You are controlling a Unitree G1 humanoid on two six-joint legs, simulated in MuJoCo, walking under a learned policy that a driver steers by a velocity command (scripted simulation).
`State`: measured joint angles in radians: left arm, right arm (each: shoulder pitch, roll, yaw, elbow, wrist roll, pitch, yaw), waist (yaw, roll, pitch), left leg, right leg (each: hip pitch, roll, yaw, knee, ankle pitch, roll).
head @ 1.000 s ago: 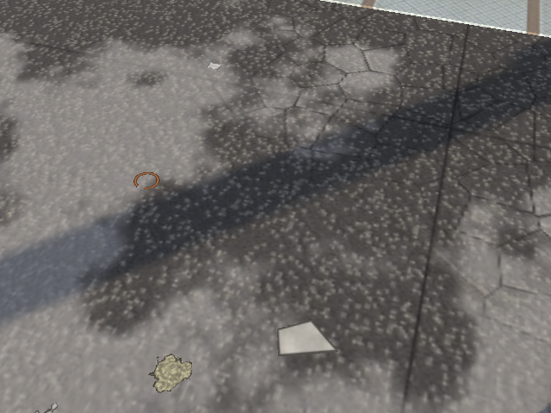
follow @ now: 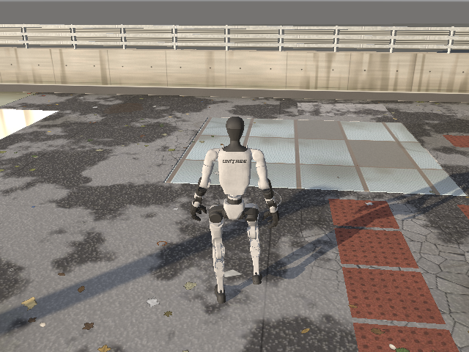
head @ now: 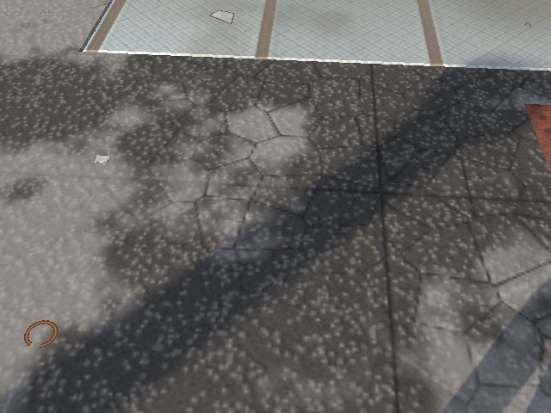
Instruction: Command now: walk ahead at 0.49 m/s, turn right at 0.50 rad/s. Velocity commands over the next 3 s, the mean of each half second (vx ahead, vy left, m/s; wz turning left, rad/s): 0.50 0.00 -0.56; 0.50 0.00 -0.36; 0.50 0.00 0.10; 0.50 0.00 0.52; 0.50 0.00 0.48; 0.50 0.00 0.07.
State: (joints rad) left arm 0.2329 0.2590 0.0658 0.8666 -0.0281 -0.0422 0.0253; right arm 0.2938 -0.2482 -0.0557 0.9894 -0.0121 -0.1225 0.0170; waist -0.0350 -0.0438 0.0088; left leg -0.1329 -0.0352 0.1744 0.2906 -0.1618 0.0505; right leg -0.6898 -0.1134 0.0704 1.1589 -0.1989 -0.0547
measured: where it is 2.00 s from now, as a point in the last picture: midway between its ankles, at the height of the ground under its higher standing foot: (394, 246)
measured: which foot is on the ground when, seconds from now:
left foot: down 0.00-0.30, up 0.32-0.78, down 0.80-1.00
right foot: up 0.00-0.26, down 0.28-0.80, up 0.82-1.00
